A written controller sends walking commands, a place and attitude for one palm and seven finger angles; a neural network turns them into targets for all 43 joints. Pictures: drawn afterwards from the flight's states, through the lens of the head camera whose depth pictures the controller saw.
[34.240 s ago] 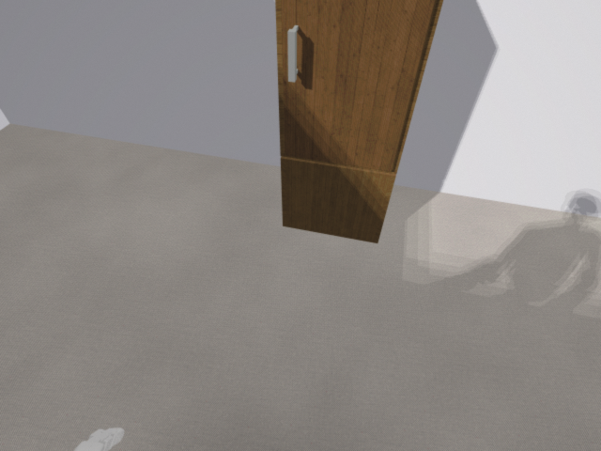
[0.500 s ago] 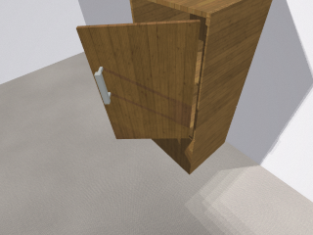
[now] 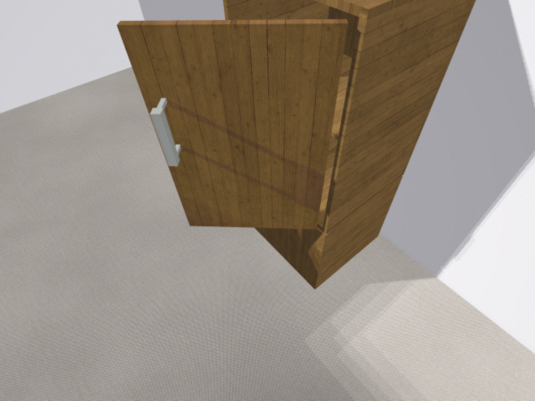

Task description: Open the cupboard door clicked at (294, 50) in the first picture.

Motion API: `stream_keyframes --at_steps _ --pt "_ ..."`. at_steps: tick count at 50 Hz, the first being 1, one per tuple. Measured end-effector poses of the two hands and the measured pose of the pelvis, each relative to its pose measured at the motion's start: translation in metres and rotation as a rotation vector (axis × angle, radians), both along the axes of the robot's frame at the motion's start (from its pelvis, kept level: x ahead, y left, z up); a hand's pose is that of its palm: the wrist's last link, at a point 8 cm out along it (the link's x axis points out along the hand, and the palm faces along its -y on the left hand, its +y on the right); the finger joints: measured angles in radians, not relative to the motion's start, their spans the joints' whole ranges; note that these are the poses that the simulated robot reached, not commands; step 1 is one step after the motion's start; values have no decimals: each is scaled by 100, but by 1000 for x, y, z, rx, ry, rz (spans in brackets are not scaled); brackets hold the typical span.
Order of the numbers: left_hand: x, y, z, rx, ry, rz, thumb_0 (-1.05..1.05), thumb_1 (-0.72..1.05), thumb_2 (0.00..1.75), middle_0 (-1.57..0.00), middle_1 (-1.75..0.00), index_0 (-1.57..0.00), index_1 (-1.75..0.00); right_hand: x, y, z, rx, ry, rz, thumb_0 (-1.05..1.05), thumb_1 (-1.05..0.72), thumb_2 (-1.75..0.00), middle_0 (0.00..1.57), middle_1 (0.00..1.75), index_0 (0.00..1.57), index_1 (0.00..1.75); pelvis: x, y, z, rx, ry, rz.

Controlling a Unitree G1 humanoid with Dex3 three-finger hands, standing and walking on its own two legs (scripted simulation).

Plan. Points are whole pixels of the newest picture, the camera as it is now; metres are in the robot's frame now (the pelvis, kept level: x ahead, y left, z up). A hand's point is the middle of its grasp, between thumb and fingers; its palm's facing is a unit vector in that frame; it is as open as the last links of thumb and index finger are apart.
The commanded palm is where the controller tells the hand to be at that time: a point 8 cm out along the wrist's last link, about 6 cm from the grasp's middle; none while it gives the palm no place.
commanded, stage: shuffle to correct the standing spot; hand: left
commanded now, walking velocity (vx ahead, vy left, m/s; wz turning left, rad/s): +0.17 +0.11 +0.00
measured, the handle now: (168, 133) +0.61 +0.25 +0.04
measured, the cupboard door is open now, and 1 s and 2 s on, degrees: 48 48 48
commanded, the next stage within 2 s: come to a stop and stand still in 0.20 s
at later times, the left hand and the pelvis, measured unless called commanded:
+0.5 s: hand out of the picture +0.09 +0.21 -0.18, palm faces +0.03 -0.98 -0.21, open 7.3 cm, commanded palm none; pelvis +0.08 +0.03 +0.00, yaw -1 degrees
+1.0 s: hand out of the picture +0.12 +0.21 -0.18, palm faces -0.01 -0.98 -0.21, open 7.3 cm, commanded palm none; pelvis +0.07 +0.03 +0.00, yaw -3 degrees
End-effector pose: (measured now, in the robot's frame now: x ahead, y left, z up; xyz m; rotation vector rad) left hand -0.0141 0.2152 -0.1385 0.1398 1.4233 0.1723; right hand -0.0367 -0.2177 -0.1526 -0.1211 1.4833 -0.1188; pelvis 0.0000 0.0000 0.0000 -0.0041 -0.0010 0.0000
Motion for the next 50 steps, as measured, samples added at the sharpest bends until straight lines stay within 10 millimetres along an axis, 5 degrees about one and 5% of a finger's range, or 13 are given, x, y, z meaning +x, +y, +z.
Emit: stream_keyframes --at_steps 8,16,25,34,43,50 --pt "8 6 -13 -49 40 18 1 91 89 -20 -30 -20 -30 15 13 8 -32 -12 -14 0 -91 -90 19 30 20 30 21 12 -4 1 20 -15" --pt "77 28 -10 24 -72 -6 2 93 89 -21 -30 -20 -30 16 30 -6 28 78 -39 0 -90 -90 20 30 20 30 52 13 -13 9 5 -8" --pt "96 41 -7 11 -36 -17 1 92 89 -20 -30 -20 -30 118 28 6 -36 -104 -27 2 -93 -90 20 30 20 30 78 32 -3 12 4 -18" --pt "133 51 -6 22 -57 -28 1 92 89 -20 -30 -20 -30 167 29 11 -63 -194 -11 1 -94 -90 20 30 20 30 91 37 -1 32 16 -40" --pt "140 47 9 75 -124 -75 0 92 89 -20 -30 -20 -30 175 10 3 -39 -215 -41 0 -92 -90 20 30 20 30 79 25 -1 29 14 -37" --pt "125 42 -5 17 -111 -66 0 92 89 -20 -30 -20 -30 164 20 9 -45 -228 -40 0 -91 -90 20 30 20 30 72 30 -4 5 11 -44"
